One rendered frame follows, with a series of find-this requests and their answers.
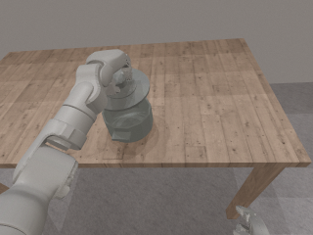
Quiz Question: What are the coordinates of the right robot hand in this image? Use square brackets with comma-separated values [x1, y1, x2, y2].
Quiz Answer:
[233, 205, 270, 235]

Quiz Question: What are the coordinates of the robot left forearm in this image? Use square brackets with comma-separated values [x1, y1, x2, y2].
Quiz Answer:
[12, 58, 113, 184]

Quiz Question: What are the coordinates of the table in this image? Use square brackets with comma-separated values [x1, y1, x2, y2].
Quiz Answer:
[0, 38, 312, 219]

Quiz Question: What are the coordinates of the left robot hand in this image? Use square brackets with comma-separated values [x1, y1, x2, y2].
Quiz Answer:
[86, 49, 133, 96]

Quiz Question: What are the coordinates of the pot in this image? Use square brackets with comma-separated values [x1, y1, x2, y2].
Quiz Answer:
[102, 98, 154, 143]

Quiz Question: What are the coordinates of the left robot upper arm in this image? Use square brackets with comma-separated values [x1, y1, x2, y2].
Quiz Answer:
[0, 143, 79, 235]

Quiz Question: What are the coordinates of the knob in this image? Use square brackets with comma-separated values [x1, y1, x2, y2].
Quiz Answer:
[112, 73, 127, 89]

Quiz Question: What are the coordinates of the lid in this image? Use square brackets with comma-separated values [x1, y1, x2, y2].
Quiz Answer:
[104, 68, 151, 112]

